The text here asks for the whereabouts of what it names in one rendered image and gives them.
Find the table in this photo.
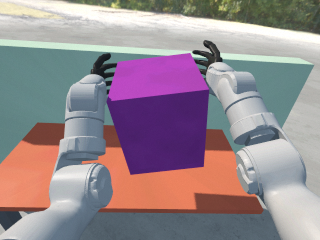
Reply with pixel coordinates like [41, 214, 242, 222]
[0, 122, 264, 231]

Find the carton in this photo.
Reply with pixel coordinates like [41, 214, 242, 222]
[106, 53, 209, 175]

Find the robot left upper arm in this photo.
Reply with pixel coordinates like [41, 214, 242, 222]
[0, 163, 113, 240]

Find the right robot forearm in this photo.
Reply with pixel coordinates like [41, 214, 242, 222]
[205, 62, 307, 181]

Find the robot right upper arm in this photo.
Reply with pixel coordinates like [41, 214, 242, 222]
[235, 138, 320, 240]

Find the left robot forearm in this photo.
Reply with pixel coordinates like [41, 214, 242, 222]
[49, 74, 107, 200]

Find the right robot hand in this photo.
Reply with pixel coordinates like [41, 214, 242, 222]
[192, 40, 223, 81]

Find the left robot hand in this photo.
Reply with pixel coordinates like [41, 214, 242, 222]
[90, 53, 117, 95]

